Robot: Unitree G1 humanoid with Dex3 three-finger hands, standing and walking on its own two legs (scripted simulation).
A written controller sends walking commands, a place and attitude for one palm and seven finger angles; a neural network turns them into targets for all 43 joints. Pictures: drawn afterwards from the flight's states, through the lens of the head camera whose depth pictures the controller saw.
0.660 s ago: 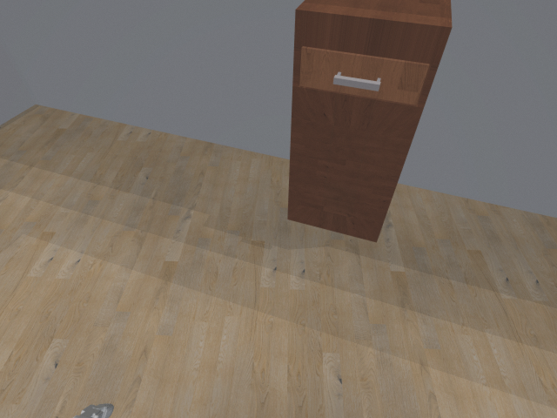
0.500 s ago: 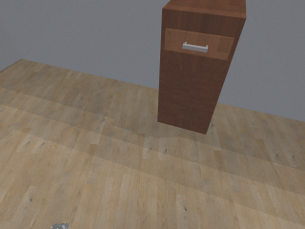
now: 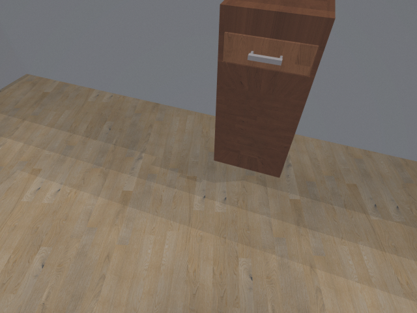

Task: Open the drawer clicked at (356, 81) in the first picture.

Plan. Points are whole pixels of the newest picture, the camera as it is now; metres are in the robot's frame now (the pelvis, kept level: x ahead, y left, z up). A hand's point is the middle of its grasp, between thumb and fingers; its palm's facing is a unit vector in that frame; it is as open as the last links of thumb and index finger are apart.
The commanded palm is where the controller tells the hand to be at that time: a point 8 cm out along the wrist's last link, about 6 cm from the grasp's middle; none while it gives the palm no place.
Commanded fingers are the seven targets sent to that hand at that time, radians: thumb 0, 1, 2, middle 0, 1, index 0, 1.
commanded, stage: stand and wait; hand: left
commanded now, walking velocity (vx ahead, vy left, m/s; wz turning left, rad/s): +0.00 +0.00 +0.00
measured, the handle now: (265, 57) +1.09 -0.18 -0.01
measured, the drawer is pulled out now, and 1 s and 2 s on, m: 0.00 0.00 0.00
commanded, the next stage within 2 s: look at it before walking up in 0.16 s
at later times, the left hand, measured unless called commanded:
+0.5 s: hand out of the picture +0.09 +0.24 -0.15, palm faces -0.04 -0.94 -0.34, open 7.4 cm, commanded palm none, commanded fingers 0.00 0.90 0.90 -0.20 -0.30 -0.20 -0.30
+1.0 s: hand out of the picture +0.09 +0.24 -0.16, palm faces -0.04 -0.94 -0.33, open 7.4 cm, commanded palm none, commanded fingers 0.00 0.90 0.90 -0.20 -0.30 -0.20 -0.30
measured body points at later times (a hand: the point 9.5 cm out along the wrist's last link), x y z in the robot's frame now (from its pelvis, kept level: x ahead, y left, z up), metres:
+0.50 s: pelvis +0.01 +0.00 +0.00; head +0.01 +0.00 +0.45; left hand +0.09 +0.29 -0.13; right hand +0.09 -0.30 -0.13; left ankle +0.02 +0.12 -0.74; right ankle +0.02 -0.12 -0.74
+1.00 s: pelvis +0.02 +0.00 +0.00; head +0.02 -0.01 +0.45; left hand +0.09 +0.29 -0.13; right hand +0.09 -0.30 -0.13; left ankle +0.02 +0.12 -0.74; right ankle +0.02 -0.12 -0.74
